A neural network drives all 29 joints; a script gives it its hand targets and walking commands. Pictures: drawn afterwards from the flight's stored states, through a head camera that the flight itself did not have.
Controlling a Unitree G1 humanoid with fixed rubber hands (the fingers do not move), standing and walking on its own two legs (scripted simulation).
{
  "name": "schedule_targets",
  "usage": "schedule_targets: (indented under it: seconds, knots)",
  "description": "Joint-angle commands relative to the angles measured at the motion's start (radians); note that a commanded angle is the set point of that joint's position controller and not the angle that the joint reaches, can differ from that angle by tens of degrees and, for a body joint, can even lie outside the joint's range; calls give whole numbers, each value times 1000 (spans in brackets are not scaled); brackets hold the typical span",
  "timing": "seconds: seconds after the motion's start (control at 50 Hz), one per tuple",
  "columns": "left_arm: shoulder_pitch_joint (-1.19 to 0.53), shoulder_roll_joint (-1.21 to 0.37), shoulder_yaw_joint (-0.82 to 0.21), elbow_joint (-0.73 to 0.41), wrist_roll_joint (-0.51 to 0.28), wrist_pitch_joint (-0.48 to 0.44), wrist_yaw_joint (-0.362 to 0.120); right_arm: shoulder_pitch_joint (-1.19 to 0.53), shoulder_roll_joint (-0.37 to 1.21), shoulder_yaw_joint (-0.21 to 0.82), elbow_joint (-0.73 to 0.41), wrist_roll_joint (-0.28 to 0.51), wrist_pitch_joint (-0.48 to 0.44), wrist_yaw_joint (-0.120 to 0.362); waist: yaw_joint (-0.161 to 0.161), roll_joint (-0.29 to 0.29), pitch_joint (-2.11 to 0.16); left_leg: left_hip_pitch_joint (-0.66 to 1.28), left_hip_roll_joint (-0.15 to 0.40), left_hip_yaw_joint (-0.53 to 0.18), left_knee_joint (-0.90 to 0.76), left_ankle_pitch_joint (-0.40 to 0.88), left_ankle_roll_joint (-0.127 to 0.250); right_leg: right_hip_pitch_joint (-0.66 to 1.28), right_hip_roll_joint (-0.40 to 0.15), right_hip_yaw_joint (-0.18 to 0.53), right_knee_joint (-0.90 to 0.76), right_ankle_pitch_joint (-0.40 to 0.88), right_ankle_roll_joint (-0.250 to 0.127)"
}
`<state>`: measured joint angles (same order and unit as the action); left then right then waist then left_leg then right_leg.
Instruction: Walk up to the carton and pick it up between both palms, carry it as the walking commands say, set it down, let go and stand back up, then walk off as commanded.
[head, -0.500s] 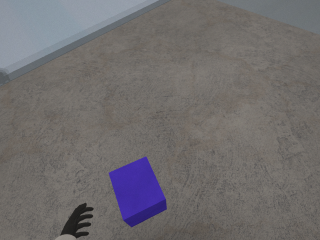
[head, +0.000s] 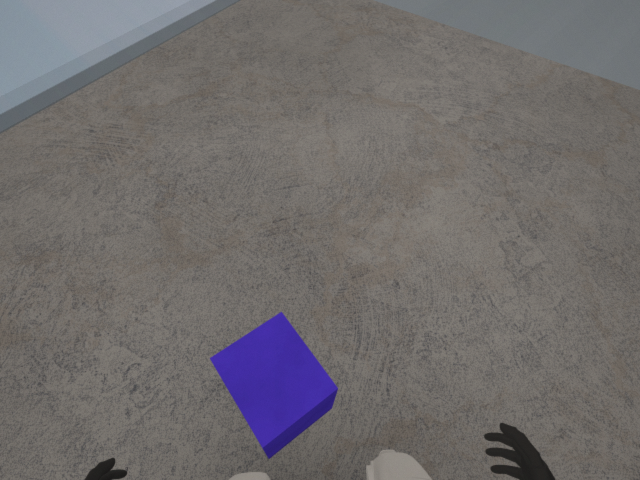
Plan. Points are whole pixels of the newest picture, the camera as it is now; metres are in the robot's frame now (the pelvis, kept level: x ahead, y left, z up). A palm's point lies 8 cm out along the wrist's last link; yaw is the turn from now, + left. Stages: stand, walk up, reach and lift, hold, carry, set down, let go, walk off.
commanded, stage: walk off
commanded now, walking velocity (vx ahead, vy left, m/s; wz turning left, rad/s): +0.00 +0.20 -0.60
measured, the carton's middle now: (275, 385) +0.38 +0.14 -0.65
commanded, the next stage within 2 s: stand in 0.16 s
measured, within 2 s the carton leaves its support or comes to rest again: neither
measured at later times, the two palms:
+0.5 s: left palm (135, 409) +0.19 +0.27 -0.08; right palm out of the picture -0.02 -0.19 -0.12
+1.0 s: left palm out of the picture +0.08 +0.37 -0.13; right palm out of the picture +0.03 -0.12 -0.11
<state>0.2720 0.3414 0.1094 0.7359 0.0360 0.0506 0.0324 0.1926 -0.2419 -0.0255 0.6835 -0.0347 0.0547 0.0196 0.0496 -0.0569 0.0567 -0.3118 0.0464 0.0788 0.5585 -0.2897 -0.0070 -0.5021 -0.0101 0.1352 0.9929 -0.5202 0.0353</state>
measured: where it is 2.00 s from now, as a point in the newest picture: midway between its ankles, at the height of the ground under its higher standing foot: outside the picture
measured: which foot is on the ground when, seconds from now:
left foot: down 0.00-0.30, up 0.32-0.58, down 0.60-1.00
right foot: up 0.00-0.28, down 0.30-1.00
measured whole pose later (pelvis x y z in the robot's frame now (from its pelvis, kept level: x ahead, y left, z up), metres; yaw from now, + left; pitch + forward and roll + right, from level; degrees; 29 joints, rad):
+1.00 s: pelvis +0.01 +0.13 +0.01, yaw -12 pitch -2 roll -1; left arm 0.27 0.23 0.04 1.03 0.02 0.01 0.02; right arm 0.23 -0.21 -0.02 0.92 -0.01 0.00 -0.01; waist 0.00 -0.01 0.04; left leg -0.17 0.03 0.09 0.42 -0.23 0.02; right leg -0.11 -0.07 -0.02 0.37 -0.22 0.07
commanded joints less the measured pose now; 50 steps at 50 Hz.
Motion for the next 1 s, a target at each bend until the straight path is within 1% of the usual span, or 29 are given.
schedule_targets:
  seconds: [0.0, 0.02, 0.08, 0.12, 0.14, 0.16, 0.2, 0.22, 0.24, 0.26, 0.28, 0.3, 0.32, 0.34, 0.36, 0.38, 0.4, 0.44, 0.5, 0.52, 0.54, 0.56, 0.58, 0.6, 0.62, 0.66, 0.68, 0.8, 0.98]
  knots:
    - [-5, 83, 21, -58, -9, -3, -16, -3, -121, -28, -59, 3, -19, -15, -22, 272, -58, 64, 208, -96, -267, 202, 118, -76, 21, -90, 274, 51, -12]
    - [20, 75, 19, -42, -9, -1, -26, -4, -114, -29, -57, 4, -21, -26, -15, 263, -65, 88, 188, -57, -242, 256, 125, -67, 19, -117, 265, 68, 3]
    - [-37, 24, 0, -48, -11, 0, -34, 54, -94, -27, -37, 0, -22, -42, -56, 249, -58, 175, 209, -54, -226, 269, 164, -82, 8, -174, 132, 58, 13]
    - [-86, -7, -15, -68, -14, 2, -35, 89, -97, -28, -20, -4, -21, -45, -80, 255, -61, 200, 227, -45, -207, 304, 183, -37, -2, -203, -2, 11, -2]
    - [-106, -21, -22, -78, -15, 1, -35, 106, -103, -29, -9, -6, -21, -44, -90, 255, -69, 201, 237, -38, -191, 353, 188, 5, -1, -216, -77, -20, -14]
    - [-119, -32, -29, -86, -17, -2, -36, 134, -111, -32, 10, -7, -23, -45, -98, 243, -78, 205, 258, -57, -176, 448, 195, 48, 8, -217, -142, -28, -25]
    - [-101, -52, -40, -85, -21, -10, -37, 163, -135, -40, 46, -3, -29, -50, -84, 216, -103, 229, 285, -78, -136, 618, 202, 123, 21, -214, -258, -1, -43]
    - [-84, -61, -45, -81, -21, -17, -37, 165, -145, -43, 60, 1, -30, -53, -67, 192, -114, 222, 281, -67, -105, 649, 190, 177, 25, -214, -346, 53, -50]
    - [-69, -63, -51, -78, -18, -27, -35, 165, -151, -46, 71, 7, -29, -55, -47, 168, -119, 187, 264, -41, -67, 630, 161, 255, 23, -206, -486, 163, -55]
    - [-49, -46, -53, -77, -11, -40, -32, 166, -148, -45, 77, 18, -29, -55, -23, 133, -132, 102, 247, -13, -35, 554, 104, 393, -17, -156, -646, 347, -55]
    - [-2, 24, -37, -78, 12, -49, -25, 167, -91, -27, 53, 28, -32, -47, -3, -26, -193, -83, 193, 37, 93, 293, 22, 605, -216, 76, -719, 393, -76]
    - [-37, 120, -12, -84, -7, -42, -13, 138, -37, -12, 13, 35, -29, -46, -4, -266, -121, -197, 45, 90, 156, -212, -43, 513, -450, 281, -691, 782, -220]
    - [22, 55, -26, -51, -10, -38, -9, 66, -106, -26, 17, 19, -12, -44, 43, -133, -110, -179, 60, -10, 292, -293, -56, 501, -444, 225, -667, 878, -296]
    - [-10, 10, -46, -41, -10, -39, -7, 61, -101, -30, 27, 23, -4, -39, 14, -80, -82, -172, 52, -35, 327, -258, -66, 460, -398, 154, -679, 861, -290]
    - [-79, -15, -58, -46, -7, -38, -5, 89, -92, -33, 52, 24, -1, -34, -27, -51, -47, -157, 62, -56, 307, -195, -69, 426, -333, 79, -693, 810, -243]
    - [-120, -21, -62, -49, -13, -44, 0, 113, -89, -35, 70, 16, 0, -30, -49, -78, -27, -138, 55, -45, 288, -136, -70, 404, -279, 20, -684, 833, -200]
    - [-145, -32, -71, -46, -13, -50, 0, 156, -77, -33, 93, 13, -2, -24, -62, -90, -48, -89, 44, -35, 265, -96, -77, 397, -232, -43, -672, 881, -177]
    - [-139, -24, -71, -25, -9, -55, -6, 161, -55, -28, 104, 20, -5, -16, -56, -86, -63, -19, 18, -4, 193, -74, -80, 374, -191, -97, -647, 864, -158]
    - [-111, 6, -62, 11, -6, -50, -15, 132, -46, -27, 99, 23, -7, -15, -34, -102, -57, 24, 1, 17, 80, -65, -83, 348, -189, -71, -632, 687, -164]
    - [-115, 12, -60, 20, -8, -47, -19, 136, -45, -27, 102, 22, -10, -18, -42, -96, -54, 60, -4, 25, 11, -19, -78, 323, -182, -68, -619, 607, -155]
    - [-122, 18, -56, 28, -13, -43, -22, 147, -44, -26, 106, 21, -17, -21, -57, -75, -51, 128, -2, 30, -96, 104, -72, 277, -169, -68, -612, 503, -131]
    - [-117, 2, -58, 34, -17, -43, -24, 156, -56, -27, 110, 13, -29, -25, -61, -45, -56, 211, 33, 7, -137, 198, -67, 220, -147, -64, -611, 407, -101]
    - [-106, -28, -63, 40, -18, -45, -25, 178, -93, -29, 108, 1, -45, -28, -63, 18, -79, 284, 116, -64, -142, 330, -59, 168, -117, -77, -590, 300, -73]
    - [-77, -71, -75, 45, -28, -46, -28, 145, -151, -38, 102, 6, -54, -32, -28, 151, -65, 238, 172, -105, -135, 368, -31, 179, -60, -116, -586, 261, -37]
    - [-88, -69, -75, 61, -19, -38, -27, 135, -143, -39, 109, 21, -56, -29, -57, 207, -53, 115, 185, -137, -182, 264, 3, 276, -50, -143, -574, 256, -17]
    - [-87, -49, -67, 81, -13, -30, -33, 93, -114, -23, 107, 22, -57, -29, -49, 197, -26, 62, 169, -154, -240, 167, 18, 320, -45, -150, -553, 297, -3]
    - [-77, -47, -65, 95, -14, -28, -36, 90, -114, -22, 109, 20, -59, -31, -49, 199, -24, 65, 159, -146, -245, 169, 21, 332, -52, -146, -563, 318, -1]
    - [-24, -43, -58, 181, -17, -42, -22, 89, -103, -23, 143, 25, -66, -37, -59, 121, -28, 134, 125, -121, -249, 155, 27, 337, -74, -143, -629, 366, 16]
    - [25, -40, -57, 280, -19, -49, -9, 78, -87, -21, 226, 27, -67, -38, -63, 76, -10, 156, 96, -100, -248, 171, 34, 354, -92, -134, -676, 395, 13]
